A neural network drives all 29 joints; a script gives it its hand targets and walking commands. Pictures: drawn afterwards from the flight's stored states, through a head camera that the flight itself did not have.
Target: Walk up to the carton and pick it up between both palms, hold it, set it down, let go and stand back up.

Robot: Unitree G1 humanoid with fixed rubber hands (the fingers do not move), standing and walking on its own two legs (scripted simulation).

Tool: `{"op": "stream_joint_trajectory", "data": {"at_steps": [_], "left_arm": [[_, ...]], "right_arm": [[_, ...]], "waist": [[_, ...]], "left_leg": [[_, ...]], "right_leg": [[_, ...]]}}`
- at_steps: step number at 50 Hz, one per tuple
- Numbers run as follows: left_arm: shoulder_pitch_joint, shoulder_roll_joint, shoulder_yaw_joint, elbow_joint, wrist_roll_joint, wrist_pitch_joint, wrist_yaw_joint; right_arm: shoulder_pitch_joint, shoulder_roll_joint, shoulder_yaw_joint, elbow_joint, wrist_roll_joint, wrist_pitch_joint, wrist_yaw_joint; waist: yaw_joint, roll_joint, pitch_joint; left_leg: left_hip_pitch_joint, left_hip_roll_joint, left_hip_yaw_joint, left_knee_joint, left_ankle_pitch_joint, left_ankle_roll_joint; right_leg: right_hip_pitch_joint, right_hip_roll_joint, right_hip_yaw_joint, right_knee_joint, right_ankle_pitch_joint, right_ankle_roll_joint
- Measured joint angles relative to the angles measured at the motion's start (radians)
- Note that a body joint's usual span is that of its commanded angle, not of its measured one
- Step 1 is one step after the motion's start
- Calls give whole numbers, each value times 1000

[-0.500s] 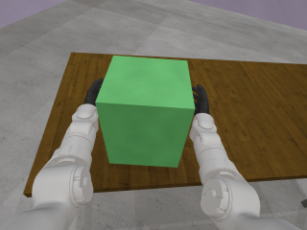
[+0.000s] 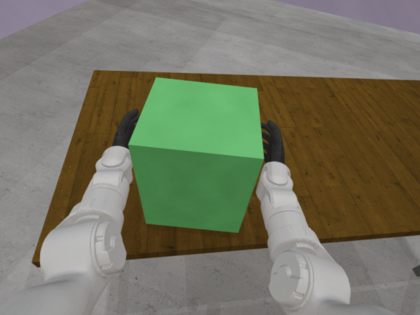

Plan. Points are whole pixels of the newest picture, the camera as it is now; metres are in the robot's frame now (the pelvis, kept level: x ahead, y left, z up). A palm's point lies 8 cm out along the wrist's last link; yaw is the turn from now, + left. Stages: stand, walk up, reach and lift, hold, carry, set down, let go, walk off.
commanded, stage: set down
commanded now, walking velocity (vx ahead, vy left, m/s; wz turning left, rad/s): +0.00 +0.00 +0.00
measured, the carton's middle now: (199, 158) +0.42 +0.01 +0.06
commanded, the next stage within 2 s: none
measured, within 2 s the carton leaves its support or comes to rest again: rests again in 0.46 s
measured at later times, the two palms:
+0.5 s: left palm (122, 155) +0.42 +0.17 +0.07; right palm (267, 168) +0.39 -0.13 +0.07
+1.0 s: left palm (124, 153) +0.43 +0.17 +0.06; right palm (267, 167) +0.39 -0.13 +0.07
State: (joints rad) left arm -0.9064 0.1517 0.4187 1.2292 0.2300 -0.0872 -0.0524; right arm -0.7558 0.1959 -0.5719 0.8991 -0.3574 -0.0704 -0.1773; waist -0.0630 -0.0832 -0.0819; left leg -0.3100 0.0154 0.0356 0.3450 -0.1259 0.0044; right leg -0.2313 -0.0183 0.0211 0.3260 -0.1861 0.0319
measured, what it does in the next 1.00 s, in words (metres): stands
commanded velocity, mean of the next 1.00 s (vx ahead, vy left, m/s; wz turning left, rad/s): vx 0.00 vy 0.00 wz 0.00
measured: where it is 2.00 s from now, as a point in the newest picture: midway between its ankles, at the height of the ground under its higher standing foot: outside the picture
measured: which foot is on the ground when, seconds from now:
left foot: down 0.00-1.00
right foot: down 0.00-1.00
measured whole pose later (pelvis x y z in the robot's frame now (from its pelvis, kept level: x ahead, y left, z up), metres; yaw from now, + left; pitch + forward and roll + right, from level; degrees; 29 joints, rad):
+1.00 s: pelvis +0.00 -0.01 +0.00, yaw +0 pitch +8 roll -1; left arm -0.91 0.14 0.50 1.23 0.34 -0.17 -0.08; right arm -0.75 0.22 -0.70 0.96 -0.48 -0.24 -0.14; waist -0.05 -0.11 -0.07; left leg -0.37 0.04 0.06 0.35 -0.12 0.00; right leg -0.28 -0.01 -0.01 0.32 -0.18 0.02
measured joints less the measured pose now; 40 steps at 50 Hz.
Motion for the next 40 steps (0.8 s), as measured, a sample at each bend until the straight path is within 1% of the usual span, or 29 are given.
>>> {"op": "stream_joint_trajectory", "data": {"at_steps": [6, 11, 17, 25, 32, 40], "left_arm": [[4, -8, 11, -7, 29, 4, 1], [14, -16, -4, -29, 34, -8, 10], [7, -21, -10, -34, 49, -30, 23], [-10, -34, 23, -16, 72, -40, 21], [-8, -27, 50, 10, 79, -75, 5], [5, -20, 91, 14, 82, -98, -25]], "right_arm": [[-5, 19, -75, 4, -52, -16, 21], [-17, 28, -135, 10, -94, -49, 42], [-34, 20, -168, 30, -121, -87, 53], [-19, 19, -185, 29, -135, -103, 57], [-5, 35, -177, 5, -141, -120, 56], [19, 48, -142, 2, -133, -141, 34]], "waist": [[13, -18, 15], [13, -25, 8], [15, -25, -8], [25, -6, 1], [27, 17, -1], [23, 5, 13]], "left_leg": [[-9, 0, 7, 0, 7, 6], [-49, 1, 3, 10, 12, 7], [-90, 6, 3, 18, 15, 7], [-83, 9, 8, 3, 19, 4], [-78, 13, 14, -5, 15, -1], [-46, 14, 14, -12, 8, -7]], "right_leg": [[-3, -2, 1, -15, 16, 5], [-33, -2, -8, -20, 27, 7], [-69, 0, -17, -20, 33, 6], [-69, 0, -21, -22, 30, 1], [-71, 2, -22, -16, 20, -4], [-46, 2, -28, -5, 2, -10]]}}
